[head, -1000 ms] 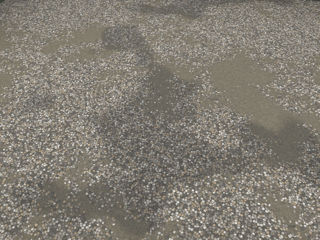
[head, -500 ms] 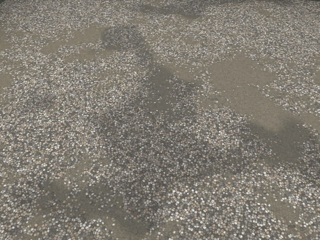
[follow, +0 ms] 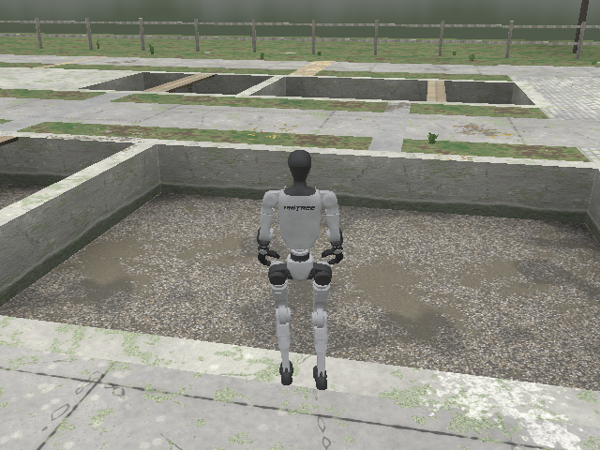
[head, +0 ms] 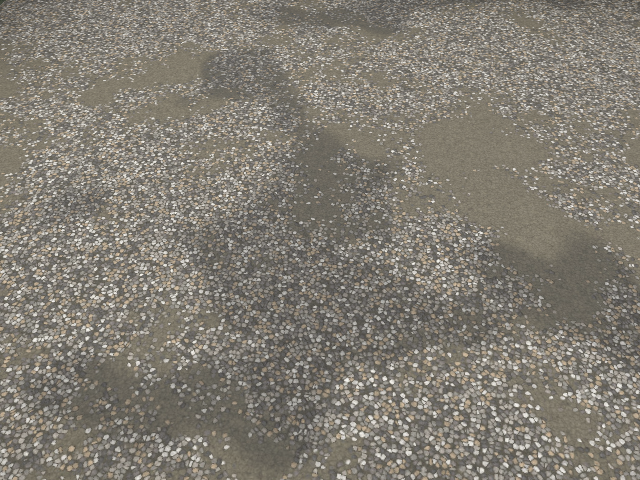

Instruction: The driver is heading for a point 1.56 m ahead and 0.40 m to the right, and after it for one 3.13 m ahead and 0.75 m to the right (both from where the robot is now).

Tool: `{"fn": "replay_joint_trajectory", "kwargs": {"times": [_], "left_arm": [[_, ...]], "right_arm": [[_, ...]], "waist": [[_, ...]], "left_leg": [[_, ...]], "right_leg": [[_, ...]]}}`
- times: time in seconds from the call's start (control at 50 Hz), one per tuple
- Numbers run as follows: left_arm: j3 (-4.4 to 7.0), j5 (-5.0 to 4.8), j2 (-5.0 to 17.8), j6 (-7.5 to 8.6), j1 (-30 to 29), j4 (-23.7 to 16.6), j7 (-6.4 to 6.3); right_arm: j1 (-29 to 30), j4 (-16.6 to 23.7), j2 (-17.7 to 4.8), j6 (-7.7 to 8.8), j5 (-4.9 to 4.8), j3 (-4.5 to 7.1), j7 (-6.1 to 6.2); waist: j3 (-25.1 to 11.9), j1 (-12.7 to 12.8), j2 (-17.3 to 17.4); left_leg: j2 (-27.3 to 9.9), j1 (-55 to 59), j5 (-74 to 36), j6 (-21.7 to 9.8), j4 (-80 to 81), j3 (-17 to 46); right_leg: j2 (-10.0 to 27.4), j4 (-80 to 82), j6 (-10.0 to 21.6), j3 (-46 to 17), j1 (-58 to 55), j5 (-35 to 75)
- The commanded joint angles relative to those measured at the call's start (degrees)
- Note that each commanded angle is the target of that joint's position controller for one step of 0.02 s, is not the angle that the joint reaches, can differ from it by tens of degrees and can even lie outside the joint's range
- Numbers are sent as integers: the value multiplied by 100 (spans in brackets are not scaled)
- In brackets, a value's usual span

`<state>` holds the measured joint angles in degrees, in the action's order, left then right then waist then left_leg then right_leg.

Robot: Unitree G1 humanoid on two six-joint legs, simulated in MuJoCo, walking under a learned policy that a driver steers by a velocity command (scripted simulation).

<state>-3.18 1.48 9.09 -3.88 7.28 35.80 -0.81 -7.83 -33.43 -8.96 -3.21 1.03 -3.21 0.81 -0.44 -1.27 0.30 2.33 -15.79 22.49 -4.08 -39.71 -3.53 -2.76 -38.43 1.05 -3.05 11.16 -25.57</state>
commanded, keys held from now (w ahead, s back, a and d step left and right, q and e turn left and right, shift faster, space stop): w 0.26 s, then no key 0.74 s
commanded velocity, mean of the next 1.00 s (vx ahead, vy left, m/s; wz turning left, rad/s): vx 0.24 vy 0.00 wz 0.00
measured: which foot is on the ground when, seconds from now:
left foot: down 0.00-1.00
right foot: down 0.00-1.00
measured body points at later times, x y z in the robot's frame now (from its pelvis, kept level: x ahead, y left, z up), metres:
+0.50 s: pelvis +0.00 +0.00 +0.02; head +0.00 +0.00 +0.47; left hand +0.18 +0.19 -0.08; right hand +0.17 -0.19 -0.08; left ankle -0.01 +0.07 -0.72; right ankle -0.05 -0.12 -0.72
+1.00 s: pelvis +0.00 +0.00 +0.02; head +0.00 +0.00 +0.47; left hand +0.12 +0.22 -0.09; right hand +0.14 -0.22 -0.08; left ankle -0.01 +0.07 -0.72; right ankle -0.05 -0.12 -0.72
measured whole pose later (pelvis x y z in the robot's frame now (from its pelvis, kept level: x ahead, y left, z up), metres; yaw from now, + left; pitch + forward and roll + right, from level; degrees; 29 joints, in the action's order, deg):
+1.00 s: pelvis +0.00 +0.00 +0.02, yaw +0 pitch +0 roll +1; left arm -3.3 2.4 11.6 -3.9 13.8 39.2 -1.9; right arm -12.0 -38.6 -11.3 -4.3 1.4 -2.9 0.7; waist -0.9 -0.3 -1.1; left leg 3.9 -9.4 12.2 -4.4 -21.5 -3.2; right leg -1.1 -23.5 0.9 -3.9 6.4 -17.0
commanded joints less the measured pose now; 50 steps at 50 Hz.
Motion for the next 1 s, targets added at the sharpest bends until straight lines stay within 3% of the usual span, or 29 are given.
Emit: {"fn": "replay_joint_trajectory", "kwargs": {"times": [0.02,0.12,0.14,0.16,0.2,0.28,0.3,0.32,0.34,0.36,0.38,0.4,0.42,0.54,0.56,0.58,0.82,0.84,0.86,0.88,1.0], "left_arm": [[107,1,371,109,-396,-489,-17],[101,8,364,111,-437,-487,-6],[108,-7,457,59,-669,-631,0],[133,0,426,105,-343,-459,-22],[101,5,355,113,-434,-495,-16],[97,13,357,107,-374,-458,-5],[97,6,437,54,-595,-598,3],[105,9,375,90,-184,-358,-16],[80,13,392,42,-552,-568,-1],[65,35,343,29,-522,-525,-7],[50,20,255,62,-115,-258,-17],[31,22,279,19,-629,-517,-2],[9,48,241,5,-579,-443,-1],[102,8,420,-12,-252,-185,9],[124,-45,432,29,-106,-55,-16],[121,-52,403,46,-126,-56,-17],[168,-41,494,58,-106,-101,-47],[86,167,542,26,363,-94,-99],[108,152,564,13,384,-58,-117],[106,153,621,15,413,-64,-126],[96,82,734,90,612,-54,-121]], "right_arm": [[365,493,-375,111,-16,107,27],[434,532,-384,86,-22,109,31],[705,632,-375,104,38,106,-41],[251,488,-341,120,19,105,17],[425,519,-385,105,-25,111,34],[365,504,-378,86,-19,103,32],[612,592,-367,104,45,94,-40],[74,389,-300,115,15,74,13],[505,511,-338,123,54,71,-48],[378,453,-246,136,94,47,-65],[-9,249,-182,140,2,2,-2],[503,415,-260,138,35,16,-53],[375,341,-178,153,85,-12,-71],[101,17,-375,220,8,70,-118],[73,-43,-469,200,-95,92,-40],[134,-27,-461,178,-102,97,-9],[99,18,-575,2,-51,211,60],[-366,-62,-720,-39,115,154,12],[-285,-98,-776,-43,62,190,-7],[-198,-67,-751,-40,51,175,-14],[-328,-144,-783,-43,50,164,8]], "waist": [[-432,14,1],[-262,15,33],[-42,-52,39],[-703,-23,-54],[-339,20,13],[-284,15,23],[-5,-49,37],[-674,-22,-69],[2,-50,14],[-324,-90,-11],[-717,5,-123],[164,-50,-26],[-183,-66,-33],[-391,4,-6],[-519,95,-4],[-413,94,-8],[-423,-11,9],[-570,82,-101],[-251,114,9],[-184,116,49],[-102,84,-50]], "left_leg": [[-515,127,-1627,-56,721,646],[-530,57,-1572,-73,774,677],[-507,-59,-2528,-42,465,481],[-509,249,-1734,-50,657,606],[-522,94,-1581,-60,752,658],[-544,81,-1495,-80,807,694],[-524,-36,-2408,-61,547,527],[-569,292,-1486,-65,839,686],[-541,15,-2316,-53,678,572],[-599,248,-2361,-35,796,610],[-664,372,-1352,-23,1191,787],[-615,106,-2205,-8,1132,686],[-714,361,-2362,6,1307,745],[-775,849,-2711,-35,1868,860],[-726,805,-2343,-13,1859,922],[-723,768,-2300,-19,1907,920],[-735,905,-2721,-159,1560,875],[-817,1099,-2841,-483,1938,1175],[-856,1079,-2936,-556,2008,1175],[-845,1127,-2999,-567,2019,1149],[-739,1217,-2398,-441,2219,1058]], "right_leg": [[215,386,118,-269,-53,1647],[207,409,115,-272,27,1579],[337,338,109,-383,195,2706],[254,344,131,-312,-169,1810],[213,413,116,-275,1,1598],[211,449,121,-297,16,1491],[346,413,119,-426,219,2568],[286,536,138,-388,-185,1540],[372,544,123,-474,196,2502],[438,617,114,-525,85,2586],[365,978,93,-490,-360,1346],[430,966,61,-555,146,2313],[522,1136,34,-621,-38,2456],[602,1694,46,-634,-507,2478],[479,1653,39,-533,-712,1973],[493,1664,43,-533,-618,1980],[470,1353,92,-425,-59,2103],[481,1511,409,-530,-117,1876],[496,1567,434,-520,40,1789],[516,1612,421,-531,90,1797],[559,1896,399,-580,103,1693]]}}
